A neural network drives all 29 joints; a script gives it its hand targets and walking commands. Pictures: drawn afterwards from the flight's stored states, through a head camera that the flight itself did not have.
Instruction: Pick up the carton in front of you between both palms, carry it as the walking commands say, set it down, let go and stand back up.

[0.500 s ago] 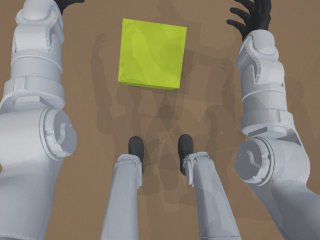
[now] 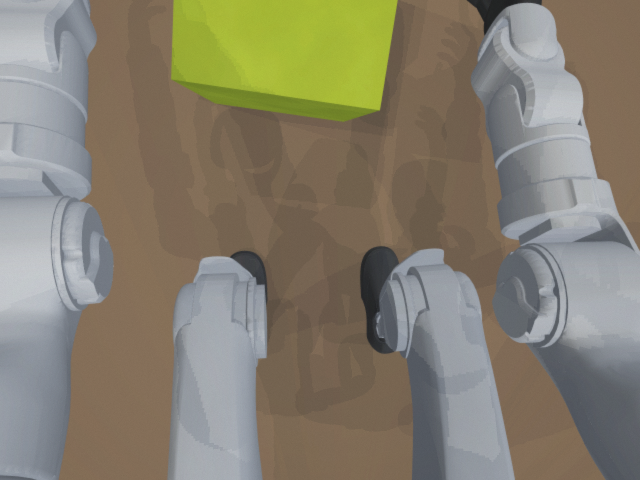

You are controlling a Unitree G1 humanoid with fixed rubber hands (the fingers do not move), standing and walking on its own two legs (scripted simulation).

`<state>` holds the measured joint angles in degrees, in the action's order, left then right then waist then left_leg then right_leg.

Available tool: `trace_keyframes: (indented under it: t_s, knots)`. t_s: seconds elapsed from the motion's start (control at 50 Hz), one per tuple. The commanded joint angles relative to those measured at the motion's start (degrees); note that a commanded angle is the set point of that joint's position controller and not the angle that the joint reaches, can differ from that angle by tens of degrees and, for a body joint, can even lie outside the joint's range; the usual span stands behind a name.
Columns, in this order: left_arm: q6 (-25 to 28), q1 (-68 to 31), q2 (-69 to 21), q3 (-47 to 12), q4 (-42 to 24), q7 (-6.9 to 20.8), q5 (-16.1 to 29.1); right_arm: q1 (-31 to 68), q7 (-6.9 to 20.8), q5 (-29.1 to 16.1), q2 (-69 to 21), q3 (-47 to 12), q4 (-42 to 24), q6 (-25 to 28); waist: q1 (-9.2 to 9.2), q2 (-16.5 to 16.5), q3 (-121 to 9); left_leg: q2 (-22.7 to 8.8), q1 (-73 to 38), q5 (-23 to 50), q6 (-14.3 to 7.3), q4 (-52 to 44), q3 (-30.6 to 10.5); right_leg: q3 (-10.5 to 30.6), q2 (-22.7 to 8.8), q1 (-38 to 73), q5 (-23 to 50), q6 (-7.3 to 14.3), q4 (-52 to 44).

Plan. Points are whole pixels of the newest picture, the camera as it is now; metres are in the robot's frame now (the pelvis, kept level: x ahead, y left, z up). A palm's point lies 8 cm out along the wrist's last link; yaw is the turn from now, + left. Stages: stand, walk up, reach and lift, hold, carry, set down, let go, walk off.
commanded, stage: reach and lift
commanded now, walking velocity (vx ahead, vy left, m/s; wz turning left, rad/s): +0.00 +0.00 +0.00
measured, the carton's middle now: (288, 22) +0.57 +0.06 -0.33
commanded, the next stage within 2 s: none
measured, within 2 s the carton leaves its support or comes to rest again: leaves its support in 1.18 s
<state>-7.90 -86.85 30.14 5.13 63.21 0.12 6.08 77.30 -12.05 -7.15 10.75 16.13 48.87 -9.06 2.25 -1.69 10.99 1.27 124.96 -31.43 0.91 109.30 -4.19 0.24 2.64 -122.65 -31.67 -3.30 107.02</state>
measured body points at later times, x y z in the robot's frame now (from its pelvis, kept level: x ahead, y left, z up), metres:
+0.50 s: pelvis -0.01 +0.01 -0.08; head +0.38 +0.04 +0.13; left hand +0.59 +0.22 -0.27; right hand +0.57 -0.14 -0.27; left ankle +0.09 +0.12 -0.42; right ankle +0.10 -0.13 -0.42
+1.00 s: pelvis -0.02 +0.00 -0.09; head +0.37 +0.04 +0.13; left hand +0.58 +0.21 -0.26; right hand +0.56 -0.10 -0.26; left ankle +0.09 +0.12 -0.42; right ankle +0.10 -0.13 -0.42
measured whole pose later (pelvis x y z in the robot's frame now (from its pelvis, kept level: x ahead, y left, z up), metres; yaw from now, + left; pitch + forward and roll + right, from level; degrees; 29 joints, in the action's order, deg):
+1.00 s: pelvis -0.02 +0.00 -0.09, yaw +0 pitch +34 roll -4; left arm -11.1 -99.5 26.9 3.3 70.8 1.9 3.1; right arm 91.3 -7.4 1.9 8.5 24.2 57.7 -10.7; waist 0.4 -2.0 28.8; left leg 0.9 127.5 -34.2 0.0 128.0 -3.2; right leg 1.3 4.2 -125.2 -34.2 -4.9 125.4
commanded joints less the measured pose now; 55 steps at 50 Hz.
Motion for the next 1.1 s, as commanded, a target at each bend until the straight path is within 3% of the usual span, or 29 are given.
trace_keyframes:
  t_s: [0.0,0.1,0.18,0.26,0.3,0.36,0.44,0.56,0.72,0.76,0.82,0.86,0.92,0.98,1.08]
  knots:
    - [-0.29,-25.17,9.79,-2.51,-4.39,-0.17,2.52,20.13,-0.66,-2.85,8.53,-1.90,-4.62,-0.48,0.18,9.62,-75.13,-0.46,-44.31,20.33,-0.09,-4.50,5.12,-6.02,1.38,34.67,19.04,-0.84,-2.47]
    - [-0.57,-29.02,9.81,-4.27,4.02,1.04,2.56,25.96,0.56,-2.64,9.02,-1.77,3.77,-0.55,0.24,7.67,-62.00,-1.57,-35.48,10.48,-0.34,-1.53,4.17,-5.72,0.48,30.74,11.36,-0.59,1.74]
    - [0.47,-31.32,9.87,-4.82,7.16,1.70,2.22,28.79,1.76,-1.06,9.93,-0.23,8.00,0.93,0.54,6.53,-55.38,-1.91,-31.86,9.74,-0.20,1.48,3.23,-5.36,-0.03,28.47,11.11,-0.80,5.33]
    - [1.75,-34.88,10.88,-5.23,4.89,1.43,3.12,31.89,2.18,-0.83,11.61,-0.32,7.82,2.63,0.12,5.65,-55.91,-1.80,-31.37,13.69,-0.12,4.74,2.82,-5.02,-0.21,29.94,15.04,-0.76,8.78]
    - [2.45,-35.56,11.53,-5.80,3.68,1.12,4.10,32.80,2.08,-1.23,11.95,-1.08,6.44,3.37,0.84,4.78,-56.78,-1.63,-33.58,16.86,-0.47,6.27,2.22,-5.74,0.16,29.38,17.72,-0.74,10.42]
    - [3.23,-33.23,9.25,-6.08,3.47,0.11,4.22,31.53,2.37,-2.37,11.61,-2.49,6.40,4.36,0.15,6.65,-58.62,-1.15,-39.09,24.55,-0.01,8.23,1.95,-5.92,0.68,26.96,22.20,-0.74,11.96]
    - [3.58,-28.52,6.68,-6.35,3.74,-1.01,4.75,26.96,2.43,-3.38,10.73,-3.46,7.53,4.99,-0.01,6.62,-62.34,-0.61,-43.10,28.02,0.33,9.28,2.19,-6.70,1.22,26.96,24.17,-0.87,12.64]
    - [3.62,-25.34,5.15,-5.24,4.33,-1.08,3.77,23.88,2.05,-2.52,9.14,-2.50,9.25,5.02,-0.26,5.62,-57.20,-0.48,-34.96,22.74,0.32,8.73,3.00,-5.58,1.60,27.30,22.83,-0.72,11.54]
    - [3.30,-29.22,2.13,-7.13,3.51,-0.44,4.34,28.57,1.89,-2.73,5.78,-3.69,8.31,4.72,-0.92,4.85,-54.28,-0.62,-30.15,16.00,0.03,7.14,3.69,-4.86,2.07,30.91,18.98,-0.13,10.44]
    - [2.88,-30.81,-1.27,-7.87,3.58,0.13,4.01,30.29,2.31,-2.18,2.51,-3.96,7.94,4.39,-1.01,4.78,-52.64,-0.33,-30.26,14.25,-0.12,6.61,3.82,-5.07,2.51,31.37,17.39,0.02,10.17]
    - [1.52,-33.60,-14.10,-7.74,3.74,3.13,1.82,33.61,4.66,2.70,-7.42,-1.65,7.61,3.12,0.83,4.95,-48.48,0.72,-29.26,11.86,-0.03,6.49,3.47,-5.41,3.42,32.04,15.40,0.40,9.65]
    - [-0.38,-37.20,-36.93,-11.03,2.84,8.95,1.40,38.71,10.06,5.23,-28.66,-4.12,5.90,1.18,1.39,5.79,-45.47,2.09,-29.48,12.29,-0.13,7.23,3.94,-5.85,4.70,29.17,14.52,1.05,10.23]
    - [-2.55,-33.73,-51.79,-9.20,0.08,14.97,-0.52,39.86,16.10,7.62,-41.88,-4.97,4.26,-1.90,0.31,4.90,-40.38,3.28,-25.04,11.69,-0.66,8.06,5.09,-6.34,5.32,25.61,12.46,1.52,11.22]
    - [-3.70,-31.54,-57.16,-8.99,-1.99,16.87,-0.04,38.79,18.51,6.39,-47.52,-6.19,3.44,-3.17,-0.76,4.15,-40.95,3.33,-23.06,12.65,-1.25,8.24,5.29,-6.52,5.52,24.79,13.65,2.10,12.42]
    - [-4.28,-32.64,-62.37,-11.61,-9.08,16.57,2.67,41.19,19.47,1.34,-54.04,-11.17,-1.07,-3.68,-1.58,3.53,-54.04,3.62,-31.16,21.17,-1.62,9.01,5.53,-7.35,5.53,25.09,19.05,2.04,13.50]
